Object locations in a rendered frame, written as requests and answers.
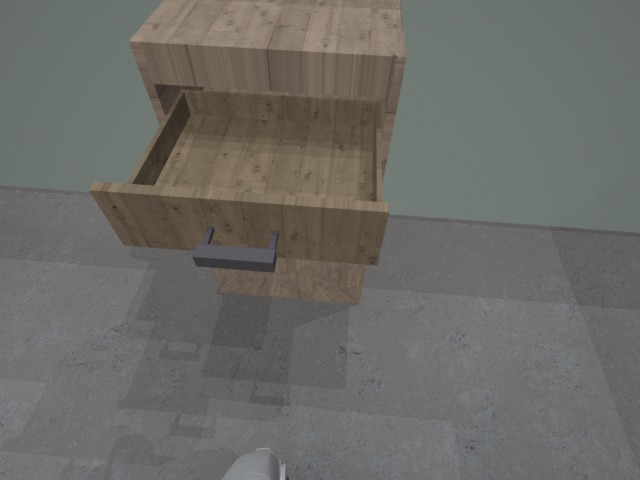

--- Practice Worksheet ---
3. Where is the drawer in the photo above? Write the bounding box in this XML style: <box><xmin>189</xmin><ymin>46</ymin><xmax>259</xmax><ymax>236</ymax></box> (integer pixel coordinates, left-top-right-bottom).
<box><xmin>89</xmin><ymin>89</ymin><xmax>389</xmax><ymax>266</ymax></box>

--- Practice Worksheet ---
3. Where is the cabinet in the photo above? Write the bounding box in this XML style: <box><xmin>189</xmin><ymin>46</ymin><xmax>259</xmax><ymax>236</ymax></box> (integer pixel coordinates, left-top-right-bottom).
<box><xmin>129</xmin><ymin>0</ymin><xmax>407</xmax><ymax>304</ymax></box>

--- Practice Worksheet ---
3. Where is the robot left thigh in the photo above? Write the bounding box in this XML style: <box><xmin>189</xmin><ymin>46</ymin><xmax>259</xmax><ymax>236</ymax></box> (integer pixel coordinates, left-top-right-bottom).
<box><xmin>221</xmin><ymin>452</ymin><xmax>287</xmax><ymax>480</ymax></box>

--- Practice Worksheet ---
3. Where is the left robot shin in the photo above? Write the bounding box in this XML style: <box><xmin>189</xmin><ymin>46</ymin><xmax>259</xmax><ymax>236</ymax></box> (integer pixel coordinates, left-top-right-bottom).
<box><xmin>255</xmin><ymin>448</ymin><xmax>276</xmax><ymax>457</ymax></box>

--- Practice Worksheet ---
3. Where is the handle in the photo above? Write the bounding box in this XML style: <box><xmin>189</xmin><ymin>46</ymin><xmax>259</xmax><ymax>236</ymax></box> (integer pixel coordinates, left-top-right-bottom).
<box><xmin>192</xmin><ymin>226</ymin><xmax>279</xmax><ymax>273</ymax></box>

